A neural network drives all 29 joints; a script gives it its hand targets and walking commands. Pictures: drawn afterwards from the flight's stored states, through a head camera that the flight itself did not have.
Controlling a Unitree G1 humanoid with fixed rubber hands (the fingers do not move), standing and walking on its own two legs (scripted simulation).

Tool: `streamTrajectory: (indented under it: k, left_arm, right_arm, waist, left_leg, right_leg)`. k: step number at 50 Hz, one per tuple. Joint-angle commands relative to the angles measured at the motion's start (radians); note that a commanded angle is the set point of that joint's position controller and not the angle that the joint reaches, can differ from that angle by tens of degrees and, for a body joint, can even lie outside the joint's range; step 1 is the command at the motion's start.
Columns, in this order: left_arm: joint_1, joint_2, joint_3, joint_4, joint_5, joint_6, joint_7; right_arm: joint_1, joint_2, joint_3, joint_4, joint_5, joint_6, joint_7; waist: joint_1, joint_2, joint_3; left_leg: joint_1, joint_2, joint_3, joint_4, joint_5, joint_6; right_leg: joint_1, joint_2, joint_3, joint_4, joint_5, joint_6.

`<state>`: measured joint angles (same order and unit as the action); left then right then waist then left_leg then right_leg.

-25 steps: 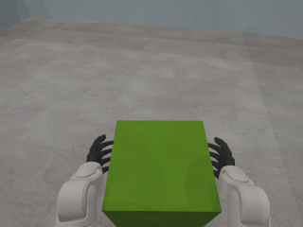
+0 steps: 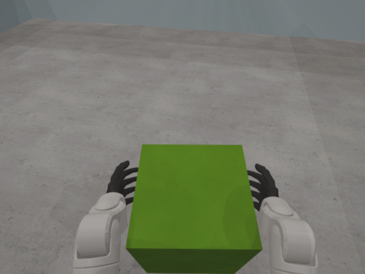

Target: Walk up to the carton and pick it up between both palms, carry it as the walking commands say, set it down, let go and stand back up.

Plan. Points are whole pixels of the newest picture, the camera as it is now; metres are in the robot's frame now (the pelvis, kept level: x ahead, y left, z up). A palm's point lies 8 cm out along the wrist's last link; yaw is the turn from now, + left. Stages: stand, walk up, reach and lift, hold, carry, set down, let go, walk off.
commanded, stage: carry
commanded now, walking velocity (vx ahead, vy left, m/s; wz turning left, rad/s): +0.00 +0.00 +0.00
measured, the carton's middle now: (191, 213) +0.26 +0.00 +0.00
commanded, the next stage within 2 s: none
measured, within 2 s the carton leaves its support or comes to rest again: neither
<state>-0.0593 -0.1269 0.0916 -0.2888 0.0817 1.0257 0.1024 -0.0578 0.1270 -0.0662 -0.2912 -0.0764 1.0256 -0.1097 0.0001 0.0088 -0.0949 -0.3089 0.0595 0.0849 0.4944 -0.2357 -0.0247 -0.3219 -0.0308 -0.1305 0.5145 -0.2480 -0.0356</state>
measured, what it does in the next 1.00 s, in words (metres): stands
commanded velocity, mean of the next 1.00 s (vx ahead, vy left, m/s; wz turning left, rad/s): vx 0.00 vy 0.00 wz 0.00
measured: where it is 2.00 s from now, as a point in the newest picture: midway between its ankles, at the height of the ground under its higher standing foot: outside the picture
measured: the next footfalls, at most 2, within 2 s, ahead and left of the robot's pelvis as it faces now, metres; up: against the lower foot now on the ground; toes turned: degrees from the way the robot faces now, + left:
none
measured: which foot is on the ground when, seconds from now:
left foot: down 0.00-1.00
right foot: down 0.00-1.00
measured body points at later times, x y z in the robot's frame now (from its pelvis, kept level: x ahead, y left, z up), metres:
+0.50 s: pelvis +0.00 -0.01 +0.00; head -0.01 -0.01 +0.45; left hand +0.28 +0.15 +0.06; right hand +0.27 -0.16 +0.05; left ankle +0.01 +0.13 -0.74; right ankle +0.01 -0.09 -0.74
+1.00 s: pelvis +0.00 -0.01 +0.00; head -0.01 -0.02 +0.45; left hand +0.28 +0.14 +0.05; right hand +0.28 -0.16 +0.05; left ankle +0.01 +0.14 -0.74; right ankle +0.01 -0.09 -0.74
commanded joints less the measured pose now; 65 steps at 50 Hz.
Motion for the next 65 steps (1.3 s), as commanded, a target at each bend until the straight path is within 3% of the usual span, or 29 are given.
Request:
streamTrajectory:
  k: [1, 65]
  left_arm:
    - [-0.354, -0.698, -0.547, -0.078, -0.213, -0.027, -0.124]
    - [-0.341, -0.597, -0.467, 0.035, -0.151, -0.158, -0.117]
  right_arm:
    - [-0.349, 0.721, 0.535, -0.058, 0.198, -0.026, 0.114]
    - [-0.344, 0.63, 0.448, 0.06, 0.142, -0.158, 0.113]
  waist:
    - [0.001, -0.01, -0.181]
    - [0.001, -0.012, -0.183]
  left_leg:
    - [0.057, 0.07, -0.07, -0.057, 0.118, 0.033]
    - [0.06, 0.08, -0.052, -0.047, 0.107, 0.011]
  right_leg:
    - [0.09, -0.108, 0.112, -0.081, 0.195, -0.013]
    - [0.09, -0.107, 0.131, -0.088, 0.197, -0.018]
